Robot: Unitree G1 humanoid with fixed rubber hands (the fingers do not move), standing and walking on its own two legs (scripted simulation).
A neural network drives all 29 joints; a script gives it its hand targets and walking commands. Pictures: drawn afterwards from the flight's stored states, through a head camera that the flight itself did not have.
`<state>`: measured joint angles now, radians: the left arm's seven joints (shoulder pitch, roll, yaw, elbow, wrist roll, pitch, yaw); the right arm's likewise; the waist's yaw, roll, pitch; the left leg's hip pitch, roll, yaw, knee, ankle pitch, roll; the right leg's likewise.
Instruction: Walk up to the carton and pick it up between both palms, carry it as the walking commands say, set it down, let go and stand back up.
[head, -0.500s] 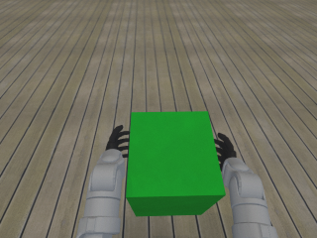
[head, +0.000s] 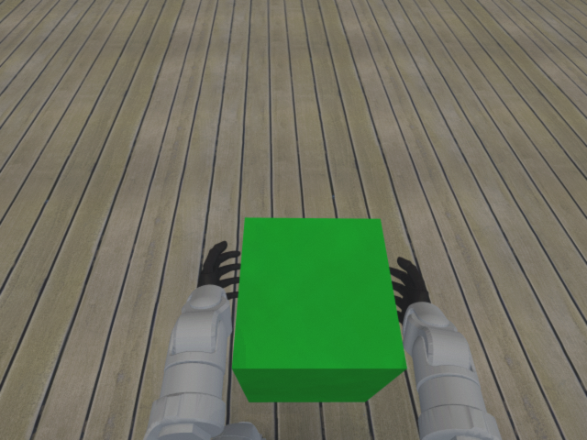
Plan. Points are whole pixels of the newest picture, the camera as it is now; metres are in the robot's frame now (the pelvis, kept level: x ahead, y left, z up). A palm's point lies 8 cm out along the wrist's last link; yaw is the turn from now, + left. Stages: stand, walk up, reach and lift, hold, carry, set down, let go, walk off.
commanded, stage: set down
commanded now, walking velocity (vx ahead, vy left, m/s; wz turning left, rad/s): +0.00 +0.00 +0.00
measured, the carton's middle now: (309, 317) +0.31 +0.00 -0.07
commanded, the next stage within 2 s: none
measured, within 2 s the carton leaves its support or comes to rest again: neither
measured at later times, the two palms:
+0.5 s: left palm (222, 297) +0.34 +0.15 -0.09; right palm (394, 309) +0.33 -0.14 -0.08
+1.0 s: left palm (223, 324) +0.34 +0.16 -0.19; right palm (376, 331) +0.33 -0.13 -0.18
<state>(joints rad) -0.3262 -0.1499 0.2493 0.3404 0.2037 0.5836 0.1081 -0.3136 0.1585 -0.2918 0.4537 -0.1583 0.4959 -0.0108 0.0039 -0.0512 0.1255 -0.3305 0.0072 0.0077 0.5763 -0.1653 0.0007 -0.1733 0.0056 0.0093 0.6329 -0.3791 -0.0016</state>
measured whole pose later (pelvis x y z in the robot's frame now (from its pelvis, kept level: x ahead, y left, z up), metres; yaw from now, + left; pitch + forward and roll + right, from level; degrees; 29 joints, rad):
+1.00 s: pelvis -0.03 +0.01 -0.05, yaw +0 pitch +28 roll -2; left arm -0.53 -0.01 0.18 0.50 0.12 -0.03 0.17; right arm -0.56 0.00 -0.11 0.63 -0.07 -0.07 -0.15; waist -0.01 -0.05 0.19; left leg -1.16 0.01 -0.01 0.82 -0.14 0.01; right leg -1.03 0.02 0.01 0.95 -0.40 0.00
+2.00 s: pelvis -0.09 +0.02 -0.20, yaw -2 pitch +34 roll -3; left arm -1.09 0.15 0.18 0.60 0.01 0.11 0.23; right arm -1.09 -0.18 -0.11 0.67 0.11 0.09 -0.18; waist -0.01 -0.05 0.38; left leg -1.79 0.01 -0.02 1.44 -0.25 0.02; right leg -1.63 0.04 0.01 1.60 -0.57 0.01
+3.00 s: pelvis -0.10 +0.01 -0.34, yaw -5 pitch +33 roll -2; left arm -1.60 0.27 0.30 0.91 0.00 0.27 0.15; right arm -1.53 -0.25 -0.23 0.95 0.06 0.28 -0.12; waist 0.06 -0.05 0.53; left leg -2.16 0.01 -0.05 1.91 -0.32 -0.01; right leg -1.99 0.11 0.01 2.09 -0.67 0.03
